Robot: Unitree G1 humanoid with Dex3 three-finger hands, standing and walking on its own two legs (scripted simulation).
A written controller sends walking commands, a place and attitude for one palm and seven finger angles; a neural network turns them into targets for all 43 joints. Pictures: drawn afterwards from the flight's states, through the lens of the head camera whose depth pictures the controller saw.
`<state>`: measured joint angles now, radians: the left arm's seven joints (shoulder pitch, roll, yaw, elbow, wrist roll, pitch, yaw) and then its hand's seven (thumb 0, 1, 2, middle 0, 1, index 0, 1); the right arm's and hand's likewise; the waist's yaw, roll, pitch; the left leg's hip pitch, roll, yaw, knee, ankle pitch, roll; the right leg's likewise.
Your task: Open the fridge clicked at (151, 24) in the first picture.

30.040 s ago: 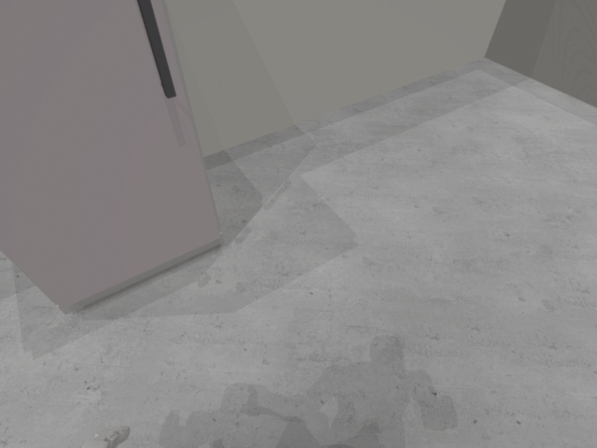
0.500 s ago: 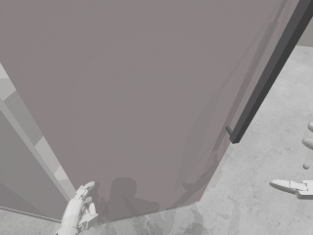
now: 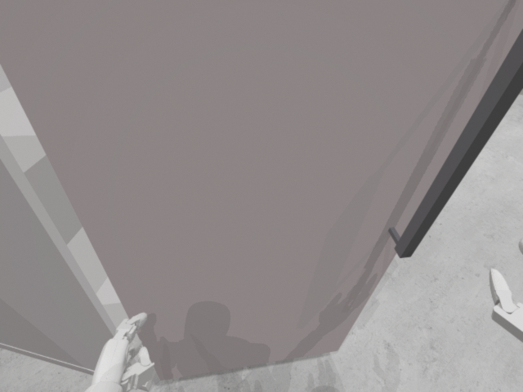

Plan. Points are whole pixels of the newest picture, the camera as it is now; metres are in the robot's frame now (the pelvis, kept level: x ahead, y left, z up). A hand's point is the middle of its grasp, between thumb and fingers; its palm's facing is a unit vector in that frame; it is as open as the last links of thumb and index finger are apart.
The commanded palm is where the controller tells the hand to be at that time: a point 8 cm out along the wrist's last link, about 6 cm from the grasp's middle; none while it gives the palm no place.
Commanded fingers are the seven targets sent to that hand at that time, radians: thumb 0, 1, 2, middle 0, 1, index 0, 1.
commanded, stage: draw the hand back to the body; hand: right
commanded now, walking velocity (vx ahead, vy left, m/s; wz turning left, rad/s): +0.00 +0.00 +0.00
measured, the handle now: (448, 155) +0.40 -0.27 +0.21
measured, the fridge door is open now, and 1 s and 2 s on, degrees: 67 67 67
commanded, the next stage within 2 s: step back with the hand held close in 0.38 s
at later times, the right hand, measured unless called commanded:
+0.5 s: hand (503, 305) +0.19 -0.27 +0.15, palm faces +0.46 +0.80 -0.38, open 7.4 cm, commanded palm +0.14 -0.30 +0.18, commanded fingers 0.00 -0.90 -0.90 0.20 0.30 0.20 0.30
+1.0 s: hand out of the picture +0.14 -0.30 +0.16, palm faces +0.40 +0.78 -0.49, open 7.4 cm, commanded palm +0.07 -0.33 +0.18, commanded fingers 0.00 -0.90 -0.90 0.20 0.30 0.20 0.30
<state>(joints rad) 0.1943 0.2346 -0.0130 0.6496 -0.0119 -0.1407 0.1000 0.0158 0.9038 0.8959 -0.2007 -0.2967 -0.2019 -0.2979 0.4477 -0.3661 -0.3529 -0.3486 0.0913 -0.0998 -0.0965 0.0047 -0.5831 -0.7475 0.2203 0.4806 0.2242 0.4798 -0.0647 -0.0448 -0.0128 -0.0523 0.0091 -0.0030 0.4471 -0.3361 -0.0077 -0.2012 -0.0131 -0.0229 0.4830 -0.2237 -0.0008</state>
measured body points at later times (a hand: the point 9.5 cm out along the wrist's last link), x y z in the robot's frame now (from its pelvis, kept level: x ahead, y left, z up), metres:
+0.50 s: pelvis +0.00 +0.00 +0.00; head -0.02 +0.03 +0.45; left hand +0.20 +0.22 -0.08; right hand +0.16 -0.31 +0.18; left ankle -0.06 +0.12 -0.74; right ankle +0.03 -0.12 -0.74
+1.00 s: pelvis -0.06 -0.03 -0.01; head -0.03 -0.05 +0.44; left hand +0.13 +0.19 -0.08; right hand +0.11 -0.34 +0.19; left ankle -0.06 +0.12 -0.74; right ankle +0.03 -0.12 -0.74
